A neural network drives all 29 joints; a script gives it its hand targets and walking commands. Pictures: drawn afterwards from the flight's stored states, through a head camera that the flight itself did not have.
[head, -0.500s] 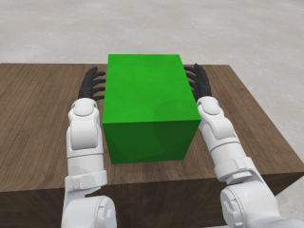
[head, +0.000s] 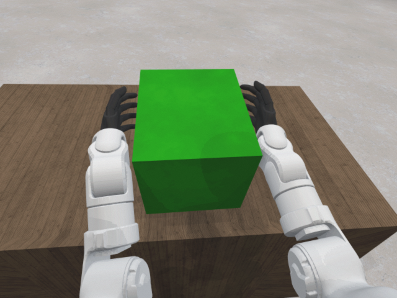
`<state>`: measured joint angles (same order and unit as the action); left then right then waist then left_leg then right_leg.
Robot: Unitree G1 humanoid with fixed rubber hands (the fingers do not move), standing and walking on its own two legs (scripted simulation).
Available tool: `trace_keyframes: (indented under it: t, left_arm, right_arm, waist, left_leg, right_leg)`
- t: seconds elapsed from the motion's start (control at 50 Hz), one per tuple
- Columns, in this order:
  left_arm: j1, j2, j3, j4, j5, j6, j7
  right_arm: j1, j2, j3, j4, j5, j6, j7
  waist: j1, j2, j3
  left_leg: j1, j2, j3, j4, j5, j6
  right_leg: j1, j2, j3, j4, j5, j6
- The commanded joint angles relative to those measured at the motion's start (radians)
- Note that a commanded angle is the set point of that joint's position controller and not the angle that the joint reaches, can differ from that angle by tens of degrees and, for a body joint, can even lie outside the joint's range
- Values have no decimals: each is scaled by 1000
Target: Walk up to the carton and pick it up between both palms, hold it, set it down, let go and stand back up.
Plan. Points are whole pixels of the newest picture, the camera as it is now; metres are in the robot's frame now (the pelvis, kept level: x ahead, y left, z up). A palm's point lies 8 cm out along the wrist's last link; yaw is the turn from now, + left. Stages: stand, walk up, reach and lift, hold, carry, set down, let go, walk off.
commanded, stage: hold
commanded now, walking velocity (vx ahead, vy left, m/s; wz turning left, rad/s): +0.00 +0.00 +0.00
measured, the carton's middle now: (191, 139) +0.37 +0.01 +0.14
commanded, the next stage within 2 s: none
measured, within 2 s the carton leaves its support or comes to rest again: neither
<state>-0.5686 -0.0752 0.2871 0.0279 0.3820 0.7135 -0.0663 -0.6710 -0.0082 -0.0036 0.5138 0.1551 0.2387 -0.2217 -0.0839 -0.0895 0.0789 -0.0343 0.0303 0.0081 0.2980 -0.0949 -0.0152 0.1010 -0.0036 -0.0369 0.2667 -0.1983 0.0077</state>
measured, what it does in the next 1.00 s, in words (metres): stands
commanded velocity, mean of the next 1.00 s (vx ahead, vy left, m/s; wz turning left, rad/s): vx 0.00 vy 0.00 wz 0.00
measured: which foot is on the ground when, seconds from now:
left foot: down 0.00-1.00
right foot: down 0.00-1.00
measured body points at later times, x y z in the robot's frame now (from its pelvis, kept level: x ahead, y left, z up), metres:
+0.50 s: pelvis +0.00 +0.00 +0.00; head -0.03 +0.04 +0.45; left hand +0.37 +0.15 +0.18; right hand +0.38 -0.13 +0.19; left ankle +0.06 +0.13 -0.75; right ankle -0.02 -0.12 -0.75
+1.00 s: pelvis +0.00 +0.00 +0.00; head -0.03 +0.04 +0.45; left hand +0.37 +0.15 +0.18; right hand +0.38 -0.13 +0.19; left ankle +0.06 +0.13 -0.75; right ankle -0.02 -0.12 -0.75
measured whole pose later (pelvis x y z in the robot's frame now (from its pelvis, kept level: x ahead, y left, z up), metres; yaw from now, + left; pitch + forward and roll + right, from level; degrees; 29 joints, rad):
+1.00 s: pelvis +0.00 +0.00 +0.00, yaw +0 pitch -10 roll +0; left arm -0.53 -0.08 0.28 -0.01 0.38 0.72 -0.07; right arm -0.65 -0.02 0.03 0.49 0.18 0.24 -0.23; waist -0.09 -0.09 0.09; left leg -0.02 0.03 0.01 0.31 -0.11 -0.02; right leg 0.12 0.00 -0.04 0.26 -0.20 0.01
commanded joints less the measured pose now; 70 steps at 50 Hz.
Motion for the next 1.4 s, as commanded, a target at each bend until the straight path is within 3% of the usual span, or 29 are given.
trace_keyframes:
  t: [0.0, 0.12, 0.18, 0.34, 0.4, 0.46, 0.5, 0.6, 0.68, 0.74, 0.86, 0.88, 0.9, 0.92, 1.1, 1.2, 1.38]
  left_arm:
    - [-533, -481, -445, -26, -122, -46, -119]
    - [-554, -484, -441, -49, -119, -46, -120]
    - [-561, -485, -463, -77, -133, -52, -116]
    - [-550, -482, -443, -32, -114, -42, -114]
    - [-561, -493, -447, -29, -129, -43, -115]
    - [-577, -482, -431, -16, -118, -45, -115]
    - [-581, -490, -455, -53, -136, -51, -113]
    - [-555, -487, -456, -40, -128, -48, -115]
    - [-536, -470, -431, -41, -110, -41, -123]
    - [-537, -484, -447, -90, -120, -41, -125]
    - [-507, -475, -467, -79, -129, -43, -118]
    - [-511, -487, -484, -125, -144, -48, -117]
    - [-517, -470, -476, -96, -136, -47, -118]
    - [-521, -482, -483, -120, -140, -48, -115]
    - [-571, -487, -476, -80, -147, -52, -113]
    - [-579, -478, -426, 7, -119, -46, -117]
    - [-602, -490, -418, -6, -115, -50, -121]
  right_arm:
    - [-624, 517, 346, -227, 38, -51, 80]
    - [-639, 527, 351, -237, 46, -53, 81]
    - [-614, 520, 349, -233, 49, -52, 83]
    - [-630, 510, 328, -208, 29, -55, 93]
    - [-685, 517, 336, -259, 33, -67, 92]
    - [-660, 521, 322, -203, 29, -59, 90]
    - [-669, 530, 334, -244, 32, -68, 92]
    - [-627, 517, 327, -210, 30, -57, 85]
    - [-599, 516, 333, -191, 36, -50, 84]
    - [-611, 528, 362, -234, 56, -56, 79]
    - [-611, 516, 387, -275, 73, -54, 69]
    - [-618, 529, 414, -317, 83, -59, 68]
    - [-593, 517, 397, -271, 74, -46, 64]
    - [-604, 518, 404, -289, 79, -49, 68]
    - [-632, 536, 352, -259, 37, -51, 87]
    - [-666, 522, 311, -198, 9, -50, 92]
    - [-680, 522, 303, -177, 14, -68, 101]
  waist:
    - [-6, 81, -333]
    - [-3, 89, -355]
    - [-17, 97, -366]
    - [-1, 93, -320]
    - [3, 77, -371]
    - [-5, 83, -341]
    - [-6, 83, -399]
    - [-20, 96, -362]
    - [-10, 84, -327]
    - [-6, 95, -367]
    - [-12, 95, -370]
    - [-1, 92, -412]
    - [-17, 90, -361]
    - [-6, 96, -375]
    - [-11, 84, -366]
    - [0, 76, -320]
    - [4, 92, -357]
  left_leg:
    - [271, -51, 55, 4, 128, 13]
    - [266, -53, 57, 14, 162, 11]
    - [287, -47, 47, 19, 188, -1]
    - [257, -44, 56, -7, 116, 12]
    - [265, -47, 58, 3, 126, 17]
    - [255, -50, 59, -4, 95, 20]
    - [274, -48, 58, 9, 132, 18]
    - [276, -49, 55, 10, 144, 10]
    - [263, -50, 57, 2, 145, 11]
    - [281, -55, 55, 24, 218, 4]
    - [297, -55, 45, 42, 260, -4]
    - [308, -56, 44, 50, 288, -5]
    - [298, -57, 44, 40, 251, -5]
    - [299, -53, 44, 35, 245, -8]
    - [261, -49, 56, 0, 112, 15]
    - [233, -47, 61, -23, 26, 31]
    - [252, -48, 65, -10, 93, 20]
  right_leg:
    - [-125, 49, -67, -50, 167, 48]
    - [-110, 48, -64, -44, 196, 48]
    - [-113, 53, -70, -43, 200, 46]
    - [-133, 49, -67, -54, 118, 37]
    - [-124, 51, -68, -52, 140, 41]
    - [-132, 46, -65, -55, 117, 44]
    - [-122, 51, -67, -46, 148, 43]
    - [-121, 50, -69, -49, 166, 44]
    - [-100, 48, -66, -45, 189, 48]
    - [-76, 51, -66, -34, 258, 51]
    - [-77, 54, -68, -28, 312, 56]
    - [-66, 57, -68, -20, 338, 56]
    - [-84, 52, -66, -27, 316, 58]
    - [-93, 56, -71, -27, 286, 53]
    - [-128, 48, -66, -48, 139, 43]
    - [-155, 42, -64, -59, 63, 42]
    - [-135, 48, -69, -54, 97, 41]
